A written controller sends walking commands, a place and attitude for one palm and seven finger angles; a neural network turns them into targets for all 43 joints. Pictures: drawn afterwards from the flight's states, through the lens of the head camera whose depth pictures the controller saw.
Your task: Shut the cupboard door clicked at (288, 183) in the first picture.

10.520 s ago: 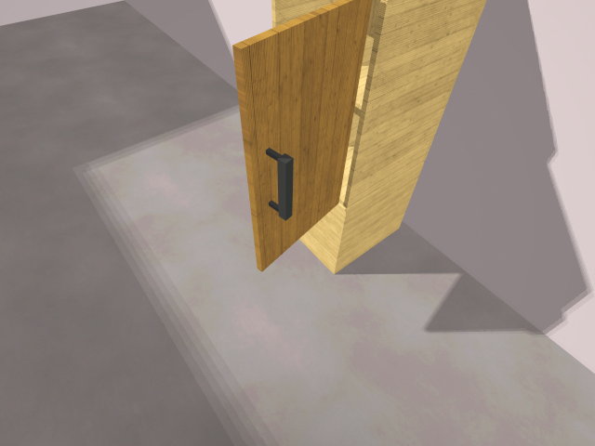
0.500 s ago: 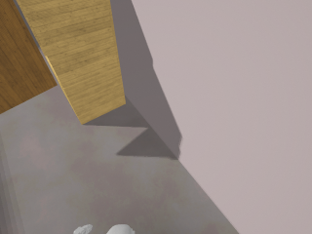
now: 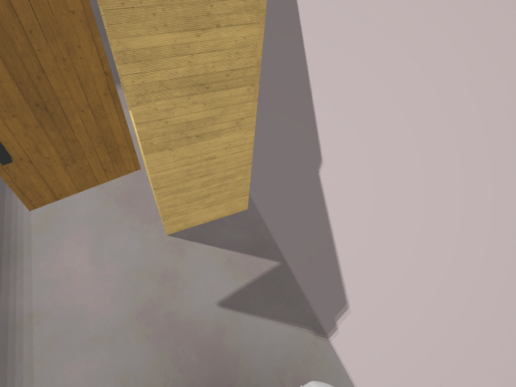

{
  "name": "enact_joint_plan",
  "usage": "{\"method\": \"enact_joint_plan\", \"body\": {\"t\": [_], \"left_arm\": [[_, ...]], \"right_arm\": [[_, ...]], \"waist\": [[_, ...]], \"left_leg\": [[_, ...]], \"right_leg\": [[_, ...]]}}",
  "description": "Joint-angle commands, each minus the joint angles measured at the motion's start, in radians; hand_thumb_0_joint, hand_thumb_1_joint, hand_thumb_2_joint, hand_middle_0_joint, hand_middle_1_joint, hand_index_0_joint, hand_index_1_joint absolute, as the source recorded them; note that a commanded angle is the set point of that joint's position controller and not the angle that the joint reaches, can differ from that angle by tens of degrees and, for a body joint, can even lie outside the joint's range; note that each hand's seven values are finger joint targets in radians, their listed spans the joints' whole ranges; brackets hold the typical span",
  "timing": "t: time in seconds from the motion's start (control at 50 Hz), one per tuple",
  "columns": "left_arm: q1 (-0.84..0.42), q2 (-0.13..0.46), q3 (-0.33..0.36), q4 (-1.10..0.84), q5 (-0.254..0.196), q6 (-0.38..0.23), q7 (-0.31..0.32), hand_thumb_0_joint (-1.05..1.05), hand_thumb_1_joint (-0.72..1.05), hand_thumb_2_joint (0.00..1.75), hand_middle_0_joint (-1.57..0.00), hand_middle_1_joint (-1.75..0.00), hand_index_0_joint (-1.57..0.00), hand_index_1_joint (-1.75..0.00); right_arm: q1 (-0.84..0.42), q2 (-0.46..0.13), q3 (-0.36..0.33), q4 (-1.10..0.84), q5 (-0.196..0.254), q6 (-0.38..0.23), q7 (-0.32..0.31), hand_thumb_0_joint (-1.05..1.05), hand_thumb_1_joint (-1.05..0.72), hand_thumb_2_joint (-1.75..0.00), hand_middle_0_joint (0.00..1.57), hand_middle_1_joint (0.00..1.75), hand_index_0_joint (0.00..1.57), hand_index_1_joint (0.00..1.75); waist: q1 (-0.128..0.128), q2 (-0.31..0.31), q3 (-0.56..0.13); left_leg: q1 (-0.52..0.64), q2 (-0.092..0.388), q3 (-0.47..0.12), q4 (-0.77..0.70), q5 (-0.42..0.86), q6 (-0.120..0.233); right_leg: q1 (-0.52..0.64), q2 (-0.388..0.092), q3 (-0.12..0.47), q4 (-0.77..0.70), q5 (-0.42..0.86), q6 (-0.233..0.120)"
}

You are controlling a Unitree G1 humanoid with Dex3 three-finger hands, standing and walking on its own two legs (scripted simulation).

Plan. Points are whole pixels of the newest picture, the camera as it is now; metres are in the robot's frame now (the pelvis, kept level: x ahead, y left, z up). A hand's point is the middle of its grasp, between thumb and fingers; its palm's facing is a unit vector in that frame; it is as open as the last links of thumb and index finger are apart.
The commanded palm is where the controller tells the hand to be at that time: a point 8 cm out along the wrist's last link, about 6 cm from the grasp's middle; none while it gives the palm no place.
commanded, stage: turn to face it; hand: left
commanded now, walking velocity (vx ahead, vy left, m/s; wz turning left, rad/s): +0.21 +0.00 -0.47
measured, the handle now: out of the picture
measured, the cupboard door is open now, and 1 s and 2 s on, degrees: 100 100 100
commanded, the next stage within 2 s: take the last steps up to it in 1.38 s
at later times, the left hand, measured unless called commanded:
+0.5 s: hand (184, 346) +0.20 +0.15 -0.16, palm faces +0.12 -0.97 -0.20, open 7.3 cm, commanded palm none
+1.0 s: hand out of the picture +0.10 +0.24 -0.17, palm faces +0.43 -0.87 -0.25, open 7.4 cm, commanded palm none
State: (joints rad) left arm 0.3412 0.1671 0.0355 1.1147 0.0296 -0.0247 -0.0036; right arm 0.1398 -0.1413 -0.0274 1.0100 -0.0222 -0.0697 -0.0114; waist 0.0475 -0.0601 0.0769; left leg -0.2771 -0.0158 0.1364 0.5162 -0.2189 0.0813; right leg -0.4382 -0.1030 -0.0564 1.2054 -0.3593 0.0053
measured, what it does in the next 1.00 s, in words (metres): walks ahead, turning left: right foot, then left foot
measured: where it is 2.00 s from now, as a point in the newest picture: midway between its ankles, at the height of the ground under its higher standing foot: outside the picture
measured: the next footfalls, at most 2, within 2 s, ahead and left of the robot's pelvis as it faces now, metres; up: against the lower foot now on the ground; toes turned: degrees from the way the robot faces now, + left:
right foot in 0.32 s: +0.19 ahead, -0.14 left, +0.00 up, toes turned -4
left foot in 0.70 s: +0.15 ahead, +0.11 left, +0.00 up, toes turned +23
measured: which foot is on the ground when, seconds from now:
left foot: down 0.00-0.34, up 0.36-0.68, down 0.70-1.00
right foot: up 0.00-0.30, down 0.32-0.70, up 0.72-1.00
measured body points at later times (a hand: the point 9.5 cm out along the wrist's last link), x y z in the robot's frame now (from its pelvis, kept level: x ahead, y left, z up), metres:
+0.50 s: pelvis +0.11 -0.04 +0.00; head +0.15 -0.04 +0.45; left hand +0.20 +0.20 -0.14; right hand +0.13 -0.27 -0.16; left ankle +0.06 +0.07 -0.65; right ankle +0.15 -0.14 -0.73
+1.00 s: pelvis +0.12 +0.01 +0.01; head +0.15 +0.06 +0.45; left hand +0.07 +0.29 -0.15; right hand +0.32 -0.18 -0.12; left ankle +0.12 +0.09 -0.73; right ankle +0.18 -0.16 -0.65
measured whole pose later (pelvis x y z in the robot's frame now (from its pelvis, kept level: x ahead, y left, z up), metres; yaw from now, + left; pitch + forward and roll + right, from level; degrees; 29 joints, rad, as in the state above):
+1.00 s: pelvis +0.12 +0.01 +0.01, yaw +25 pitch +1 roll -2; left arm 0.17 0.28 0.07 0.94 0.03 0.05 0.02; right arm 0.15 -0.20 -0.03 0.92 -0.02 0.02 0.00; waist 0.01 -0.04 0.09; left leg -0.28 -0.04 -0.01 0.46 -0.20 0.07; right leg -0.51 -0.08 0.01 1.11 -0.35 0.10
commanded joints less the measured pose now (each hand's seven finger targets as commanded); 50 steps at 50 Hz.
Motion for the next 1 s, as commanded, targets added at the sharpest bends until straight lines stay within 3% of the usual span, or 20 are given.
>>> {"method": "enact_joint_plan", "body": {"t": [0.0,0.06,0.16,0.26,0.28,0.3,0.32,0.34,0.4,0.48,0.58,0.64,0.66,0.68,0.7,0.72,0.74,0.8,0.9,0.98], "left_arm": [[0.064,0.019,0.017,-0.056,0.000,0.008,-0.003,0.00,0.90,0.90,-0.20,-0.30,-0.20,-0.30],[-0.010,0.022,0.020,-0.090,0.000,0.014,-0.001,0.00,0.90,0.90,-0.20,-0.30,-0.20,-0.30],[-0.115,0.036,0.006,-0.126,-0.009,0.008,0.006,0.00,0.90,0.90,-0.20,-0.30,-0.20,-0.30],[-0.109,0.095,0.023,-0.156,-0.015,0.007,0.013,0.00,0.90,0.90,-0.20,-0.30,-0.20,-0.30],[-0.068,0.114,0.031,-0.150,-0.015,-0.003,0.015,0.00,0.90,0.90,-0.20,-0.30,-0.20,-0.30],[-0.003,0.192,0.047,-0.135,-0.008,-0.014,0.023,0.00,0.90,0.90,-0.20,-0.30,-0.20,-0.30],[0.072,0.254,0.057,-0.121,-0.009,-0.016,0.029,0.00,0.90,0.90,-0.20,-0.30,-0.20,-0.30],[0.057,0.244,0.048,-0.137,-0.013,-0.016,0.037,0.00,0.90,0.90,-0.20,-0.30,-0.20,-0.30],[-0.084,0.171,0.036,-0.179,-0.016,-0.007,0.047,0.00,0.90,0.90,-0.20,-0.30,-0.20,-0.30],[-0.145,0.157,0.038,-0.208,-0.008,-0.002,0.047,0.00,0.90,0.90,-0.20,-0.30,-0.20,-0.30],[-0.122,0.199,0.064,-0.211,0.006,0.015,0.041,0.00,0.90,0.90,-0.20,-0.30,-0.20,-0.30],[-0.123,0.227,0.070,-0.218,-0.003,0.027,0.028,0.00,0.90,0.90,-0.20,-0.30,-0.20,-0.30],[-0.129,0.211,0.068,-0.225,-0.009,0.033,0.024,0.00,0.90,0.90,-0.20,-0.30,-0.20,-0.30],[-0.146,0.152,0.058,-0.261,-0.018,0.042,0.016,0.00,0.90,0.90,-0.20,-0.30,-0.20,-0.30],[-0.242,0.134,0.040,-0.312,-0.011,0.050,0.020,0.00,0.90,0.90,-0.20,-0.30,-0.20,-0.30],[-0.253,0.153,0.044,-0.326,-0.008,0.053,0.019,0.00,0.90,0.90,-0.20,-0.30,-0.20,-0.30],[-0.263,0.145,0.049,-0.300,-0.003,0.058,0.023,0.00,0.90,0.90,-0.20,-0.30,-0.20,-0.30],[-0.181,0.168,0.053,-0.245,-0.003,0.061,0.015,0.00,0.90,0.90,-0.20,-0.30,-0.20,-0.30],[-0.151,0.172,0.049,-0.236,-0.008,0.058,0.020,0.00,0.90,0.90,-0.20,-0.30,-0.20,-0.30],[-0.184,0.172,0.045,-0.256,-0.011,0.057,0.024,0.00,0.90,0.90,-0.20,-0.30,-0.20,-0.30]], "right_arm": [[0.160,-0.131,-0.026,0.010,0.005,-0.012,-0.014,0.00,-0.90,-0.90,0.20,0.30,0.20,0.30],[0.191,-0.116,-0.027,0.015,0.006,-0.011,-0.015,0.00,-0.90,-0.90,0.20,0.30,0.20,0.30],[0.230,-0.136,-0.018,0.043,0.004,-0.001,-0.018,0.00,-0.90,-0.90,0.20,0.30,0.20,0.30],[0.192,-0.177,-0.038,0.035,0.004,0.042,-0.019,0.00,-0.90,-0.90,0.20,0.30,0.20,0.30],[0.177,-0.165,-0.039,0.027,0.008,0.045,-0.018,0.00,-0.90,-0.90,0.20,0.30,0.20,0.30],[0.194,-0.125,-0.036,0.016,0.019,0.044,-0.012,0.00,-0.90,-0.90,0.20,0.30,0.20,0.30],[0.198,-0.100,-0.037,-0.004,0.021,0.049,-0.007,0.00,-0.90,-0.90,0.20,0.30,0.20,0.30],[0.189,-0.122,-0.042,-0.006,0.019,0.060,-0.008,0.00,-0.90,-0.90,0.20,0.30,0.20,0.30],[0.145,-0.110,-0.043,-0.003,0.011,0.090,0.004,0.00,-0.90,-0.90,0.20,0.30,0.20,0.30],[0.130,-0.078,-0.042,-0.019,0.006,0.115,0.025,0.00,-0.90,-0.90,0.20,0.30,0.20,0.30],[0.029,-0.088,-0.044,-0.082,0.006,0.114,0.034,0.00,-0.90,-0.90,0.20,0.30,0.20,0.30],[0.054,-0.131,-0.052,-0.102,0.002,0.107,0.034,0.00,-0.90,-0.90,0.20,0.30,0.20,0.30],[0.098,-0.174,-0.064,-0.099,0.002,0.100,0.036,0.00,-0.90,-0.90,0.20,0.30,0.20,0.30],[0.159,-0.301,-0.091,-0.102,-0.006,0.091,0.030,0.00,-0.90,-0.90,0.20,0.30,0.20,0.30],[0.210,-0.370,-0.104,-0.091,-0.007,0.093,0.015,0.00,-0.90,-0.90,0.20,0.30,0.20,0.30],[0.192,-0.376,-0.100,-0.091,-0.007,0.093,0.009,0.00,-0.90,-0.90,0.20,0.30,0.20,0.30],[0.143,-0.336,-0.090,-0.106,-0.006,0.088,-0.001,0.00,-0.90,-0.90,0.20,0.30,0.20,0.30],[0.038,-0.282,-0.068,-0.142,0.000,0.080,-0.010,0.00,-0.90,-0.90,0.20,0.30,0.20,0.30],[0.070,-0.276,-0.066,-0.134,0.007,0.072,-0.009,0.00,-0.90,-0.90,0.20,0.30,0.20,0.30],[0.093,-0.275,-0.068,-0.123,0.005,0.079,-0.006,0.00,-0.90,-0.90,0.20,0.30,0.20,0.30]], "waist": [[-0.024,0.144,-0.036],[-0.030,0.107,0.003],[-0.050,0.154,-0.022],[-0.023,0.161,-0.043],[0.003,0.121,-0.062],[0.020,-0.055,-0.144],[0.038,-0.222,-0.201],[0.030,-0.144,-0.183],[-0.025,-0.132,-0.132],[-0.065,-0.093,-0.108],[-0.026,-0.119,-0.065],[-0.056,-0.058,-0.095],[-0.089,0.052,-0.122],[-0.130,0.377,-0.134],[-0.163,0.383,-0.139],[-0.138,0.255,-0.138],[-0.122,0.273,-0.123],[-0.061,0.209,-0.106],[-0.057,0.140,-0.155],[-0.071,0.177,-0.132]], "left_leg": [[0.066,0.290,-0.180,-0.329,0.194,0.083],[0.052,0.284,-0.158,-0.337,0.283,0.092],[0.106,0.242,-0.156,-0.216,0.653,0.091],[0.053,0.228,-0.231,-0.065,0.491,0.048],[-0.001,0.179,-0.212,0.013,0.377,0.005],[-0.166,0.084,-0.132,0.183,0.141,-0.055],[-0.262,-0.023,-0.049,0.454,-0.410,-0.105],[-0.253,0.018,-0.128,0.601,-0.431,-0.103],[-0.288,0.073,-0.146,0.727,-0.295,-0.122],[-0.210,0.080,-0.087,0.581,-0.197,-0.139],[-0.138,0.065,-0.027,0.319,-0.230,-0.134],[0.026,0.035,0.003,0.087,-0.085,-0.122],[0.141,0.065,-0.061,-0.036,0.015,-0.107],[0.214,0.314,-0.438,-0.152,0.239,0.007],[0.174,0.444,-0.607,-0.200,0.421,0.124],[0.148,0.456,-0.557,-0.197,0.349,0.157],[0.136,0.372,-0.524,-0.206,0.318,0.118],[0.133,0.266,-0.377,-0.192,0.343,0.059],[0.213,0.239,-0.370,-0.176,0.424,0.072],[0.218,0.235,-0.411,-0.179,0.383,0.089]], "right_leg": [[-0.101,-0.033,0.050,-0.043,0.103,0.013],[-0.114,-0.045,0.048,-0.162,0.172,0.029],[0.016,0.012,-0.020,-0.439,0.169,0.035],[0.197,0.048,-0.026,-0.630,0.146,0.035],[0.309,0.012,-0.003,-0.737,0.304,0.033],[0.531,-0.161,0.154,-0.743,0.627,-0.017],[0.592,-0.396,0.313,-0.791,0.913,-0.151],[0.506,-0.409,0.274,-0.811,0.911,-0.206],[0.394,-0.299,0.104,-0.830,0.763,-0.154],[0.266,-0.248,-0.047,-0.870,0.516,-0.109],[0.245,-0.289,-0.066,-0.829,0.361,-0.117],[0.193,-0.267,-0.120,-0.690,0.296,-0.058],[0.114,-0.240,-0.140,-0.562,0.217,-0.014],[-0.094,-0.084,-0.183,-0.311,-0.166,0.065],[-0.169,-0.020,-0.045,-0.138,-0.340,0.070],[-0.168,-0.035,0.035,-0.062,-0.270,0.052],[-0.197,-0.032,0.050,-0.031,-0.196,0.055],[-0.181,-0.017,0.076,0.008,-0.024,0.076],[-0.159,0.007,0.080,-0.048,0.016,0.096],[-0.146,0.018,0.081,-0.127,-0.015,0.100]]}}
